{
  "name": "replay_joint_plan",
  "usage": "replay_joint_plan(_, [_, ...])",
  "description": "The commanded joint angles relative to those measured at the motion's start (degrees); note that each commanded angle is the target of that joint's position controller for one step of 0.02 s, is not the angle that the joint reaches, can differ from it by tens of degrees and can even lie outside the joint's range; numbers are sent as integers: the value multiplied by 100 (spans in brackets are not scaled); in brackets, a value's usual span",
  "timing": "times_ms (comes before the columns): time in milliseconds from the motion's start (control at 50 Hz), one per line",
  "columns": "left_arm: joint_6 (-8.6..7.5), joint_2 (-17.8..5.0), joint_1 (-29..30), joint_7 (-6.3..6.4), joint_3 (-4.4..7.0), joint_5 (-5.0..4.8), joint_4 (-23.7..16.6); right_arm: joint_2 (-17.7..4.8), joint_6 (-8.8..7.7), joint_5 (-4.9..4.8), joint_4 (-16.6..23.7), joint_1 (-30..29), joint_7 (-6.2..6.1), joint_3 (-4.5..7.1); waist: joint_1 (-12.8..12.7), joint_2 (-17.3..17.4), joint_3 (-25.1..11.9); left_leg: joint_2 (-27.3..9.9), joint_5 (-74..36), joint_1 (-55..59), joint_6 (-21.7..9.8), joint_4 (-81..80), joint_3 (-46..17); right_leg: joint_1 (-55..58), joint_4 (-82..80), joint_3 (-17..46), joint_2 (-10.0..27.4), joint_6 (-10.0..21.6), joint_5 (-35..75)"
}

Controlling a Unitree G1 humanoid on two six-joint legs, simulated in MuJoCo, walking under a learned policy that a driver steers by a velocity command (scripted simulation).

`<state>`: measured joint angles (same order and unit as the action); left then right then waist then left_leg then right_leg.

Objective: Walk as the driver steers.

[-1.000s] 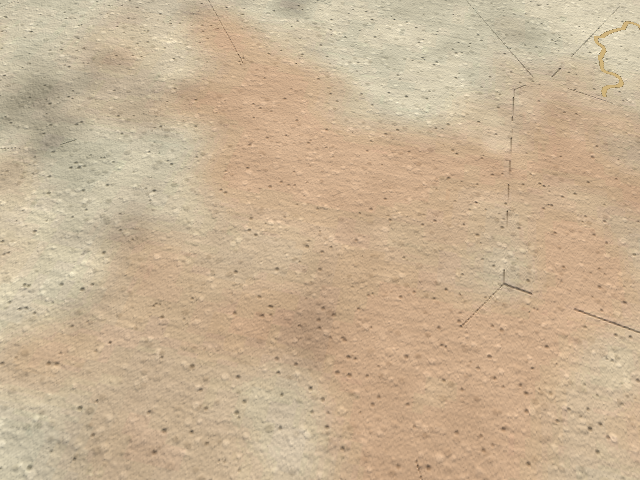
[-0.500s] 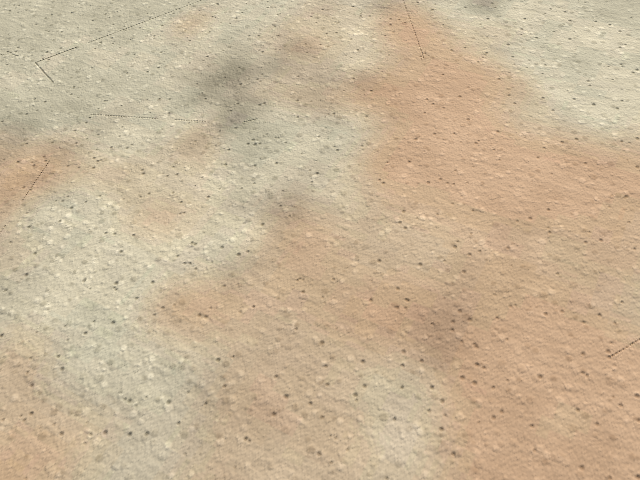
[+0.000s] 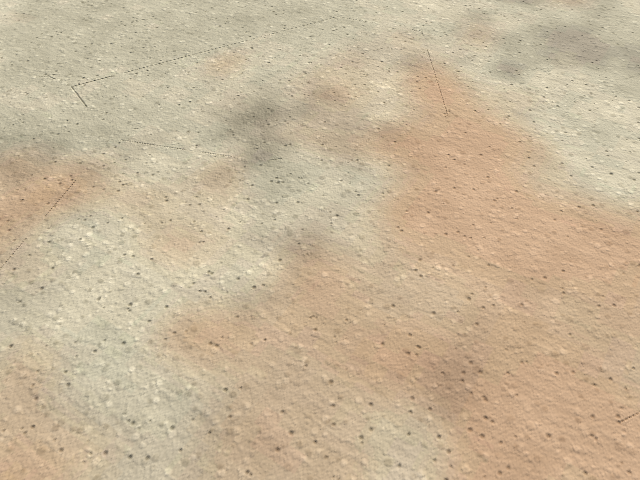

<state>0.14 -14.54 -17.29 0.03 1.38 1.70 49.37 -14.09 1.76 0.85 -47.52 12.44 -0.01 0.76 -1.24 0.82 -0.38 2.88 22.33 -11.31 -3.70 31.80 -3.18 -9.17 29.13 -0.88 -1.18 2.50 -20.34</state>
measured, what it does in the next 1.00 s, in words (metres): walks ahead: left foot, then right foot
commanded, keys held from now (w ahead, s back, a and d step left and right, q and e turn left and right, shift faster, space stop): w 0.38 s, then no key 0.62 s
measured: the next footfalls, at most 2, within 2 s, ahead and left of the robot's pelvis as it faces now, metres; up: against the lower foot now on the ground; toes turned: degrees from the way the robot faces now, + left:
left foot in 0.30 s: +0.21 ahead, +0.12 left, +0.00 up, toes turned +2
right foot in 0.76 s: +0.40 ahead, -0.04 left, +0.00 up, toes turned -2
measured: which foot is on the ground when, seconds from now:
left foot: up 0.00-0.28, down 0.30-0.76, up 0.78-1.00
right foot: down 0.00-0.32, up 0.34-0.74, down 0.76-1.00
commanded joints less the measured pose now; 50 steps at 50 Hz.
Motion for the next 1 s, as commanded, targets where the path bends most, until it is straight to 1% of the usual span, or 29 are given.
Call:
replay_joint_plan(20, [-183,-1151,-1188,11,320,-22,196,-495,-262,77,817,-1339,60,146,-576,-1271,1107,90,394,-2734,-60,958,418,990,-2321,3163,1947,1166,-2301])
replay_joint_plan(40, [-203,-1068,-1155,15,317,18,195,-674,-323,144,842,-1419,72,201,-539,-856,1170,-174,465,-2971,-55,1537,183,961,-2410,3417,2177,1350,-1971])
replay_joint_plan(80, [-296,-950,-774,6,305,6,131,-622,-423,101,709,-1037,158,203,-215,-625,896,-399,187,-2950,-29,1845,101,1192,-2333,2832,1935,1270,-1065])
replay_joint_plan(140, [-392,-724,-637,-13,256,-37,216,-520,-430,106,658,-1087,285,175,-183,-796,609,-355,-344,-2320,90,1356,496,1068,-2235,1606,1295,942,299])
replay_joint_plan(220, [-419,-843,-785,-38,291,-50,402,-426,-382,82,765,-1296,310,120,-183,-906,592,-289,-723,-1370,126,434,737,522,-2003,1077,1266,823,1205])
replay_joint_plan(260, [-401,-947,-679,-51,317,-89,431,-515,-381,75,631,-888,238,162,67,-830,521,-175,-1111,-409,50,-48,843,52,-1678,948,1335,698,1634])
replay_joint_plan(300, [-404,-839,-664,-57,270,-95,457,-824,-445,138,166,337,113,317,597,-283,17,-75,-988,1276,-103,-424,717,-549,-173,480,942,480,2519])
replay_joint_plan(320, [-414,-584,-502,-69,180,-98,252,-1277,-496,242,17,1335,32,442,1055,580,-650,-1363,389,2277,-391,-991,-807,-1278,1611,54,543,279,1584])
replay_joint_plan(340, [-418,-223,-734,-76,109,-153,70,-1869,-476,175,-133,1771,16,563,929,1830,-942,-2562,1985,2672,-960,-2181,-3567,-2615,3200,-36,-325,153,-1030])
replay_joint_plan(360, [-365,-711,-450,-47,233,-44,108,-1443,-448,79,-82,1218,27,469,663,836,-172,-2459,2334,1941,-945,-2317,-3529,-3030,3813,519,64,308,-804])
replay_joint_plan(380, [-385,-712,-272,-109,252,-43,84,-1098,-472,51,62,622,57,378,393,440,306,-2242,1624,1352,-875,-2234,-2795,-3020,3786,519,336,381,-181])
replay_joint_plan(400, [-398,-550,-239,-136,213,-75,138,-810,-530,61,97,329,82,298,221,202,490,-1968,117,914,-811,-2266,-2092,-2743,3565,445,494,338,198])
replay_joint_plan(420, [-362,-439,-301,-133,197,-38,209,-662,-591,44,83,246,79,239,79,150,484,-1739,-1288,710,-718,-2232,-1498,-2443,3377,360,580,261,318])
replay_joint_plan(440, [-306,-357,-461,-133,169,8,281,-609,-649,40,16,269,68,211,-21,320,342,-1668,-2721,593,-724,-2117,-1072,-2127,3286,266,582,147,299])
replay_joint_plan(480, [-225,-294,-446,-128,168,20,316,-545,-740,15,-174,522,59,173,-104,298,178,-1552,-4870,617,-794,-1876,-485,-1937,3212,134,455,-1,315])
replay_joint_plan(540, [-170,-171,70,-143,127,14,194,-535,-703,-13,-390,720,7,128,-73,402,213,-1384,-5712,668,-758,-1781,36,-2088,2530,-36,368,-134,751])
replay_joint_plan(600, [-157,-20,654,-117,28,-20,75,-471,-625,-6,-543,794,-36,72,69,497,199,-1207,-5771,537,-636,-1657,348,-1674,1453,-255,245,-151,1267])
replay_joint_plan(660, [-164,-80,813,-28,8,-38,105,-486,-569,-2,-729,961,-68,62,167,518,116,-1296,-5695,673,-601,-1381,258,-1276,907,-290,129,-37,1448])
replay_joint_plan(720, [-236,-152,465,63,41,-15,306,-479,-518,-33,-836,833,-114,58,-26,364,137,-1334,-5342,759,-479,-775,74,-652,45,-232,43,179,1523])
replay_joint_plan(740, [-313,-219,133,96,63,12,436,-485,-516,-55,-882,850,-118,60,-195,126,24,-1148,-4847,648,-303,-279,134,-42,-624,-80,142,241,2374])
replay_joint_plan(760, [-397,-617,-318,137,145,56,549,-405,-546,-55,-820,1033,-132,31,-202,-325,-453,-879,-3450,204,-95,402,277,936,-409,625,942,369,4618])
replay_joint_plan(780, [-362,-770,-459,150,158,-6,598,62,-454,-210,-1010,1884,-138,-69,59,-1135,-1109,-216,-117,-259,66,1417,523,1548,-263,1796,2146,1366,6387])
replay_joint_plan(800, [-317,-482,-439,109,82,-153,604,-197,-289,-127,-1133,1698,-186,12,-94,-988,-1151,-79,1514,-378,72,1924,257,1168,-544,2249,2367,1755,5899])
replay_joint_plan(820, [-294,-412,-80,108,51,-170,565,-279,-217,-14,-1075,1335,-181,59,1,-807,-615,-98,1654,-670,111,2263,126,700,-821,2066,2175,1714,4824])
replay_joint_plan(840, [-256,-296,241,136,7,-136,513,-194,-175,71,-1082,1064,-158,56,83,-553,-321,-184,1362,-733,160,2284,46,297,-1107,1858,1941,1507,3745])
replay_joint_plan(860, [-224,-216,481,188,-31,-105,487,-123,-127,78,-1090,929,-142,53,209,-542,-68,-300,1025,-625,219,2006,32,-126,-1348,1567,1714,1262,3167])
replay_joint_plan(900, [-188,-181,717,226,-51,-62,524,48,-50,65,-1246,1063,-148,9,385,-660,-11,-305,628,-191,347,1386,171,-524,-1495,1079,1319,929,2674])
replay_joint_plan(940, [-183,-212,594,210,-44,-57,619,65,7,16,-1361,1062,-198,5,324,-603,-152,-254,422,7,398,909,275,-470,-1486,982,1229,852,2270])
replay_joint_plan(1000, [-117,-321,654,194,-8,-111,704,128,53,17,-1459,956,-229,-19,333,-597,-78,-268,-331,349,362,86,379,-790,-1596,996,1116,700,582])
Velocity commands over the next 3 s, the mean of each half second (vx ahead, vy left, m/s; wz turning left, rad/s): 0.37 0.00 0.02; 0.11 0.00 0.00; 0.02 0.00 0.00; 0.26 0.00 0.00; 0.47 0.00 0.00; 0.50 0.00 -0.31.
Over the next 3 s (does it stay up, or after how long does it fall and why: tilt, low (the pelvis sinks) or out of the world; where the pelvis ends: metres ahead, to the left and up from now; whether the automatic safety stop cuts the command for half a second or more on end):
stays up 1.02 -0.03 -0.01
